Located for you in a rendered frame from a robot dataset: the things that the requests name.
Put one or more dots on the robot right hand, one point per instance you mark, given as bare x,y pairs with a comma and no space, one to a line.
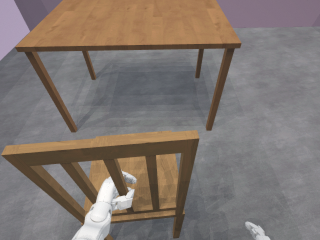
256,231

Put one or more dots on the robot left hand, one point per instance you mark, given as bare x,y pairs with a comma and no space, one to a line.
108,193

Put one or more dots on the chair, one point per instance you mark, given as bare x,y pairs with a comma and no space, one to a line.
159,192

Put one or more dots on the table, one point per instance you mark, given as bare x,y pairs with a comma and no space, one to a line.
116,25

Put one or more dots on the robot left forearm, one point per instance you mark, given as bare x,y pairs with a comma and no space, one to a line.
97,223

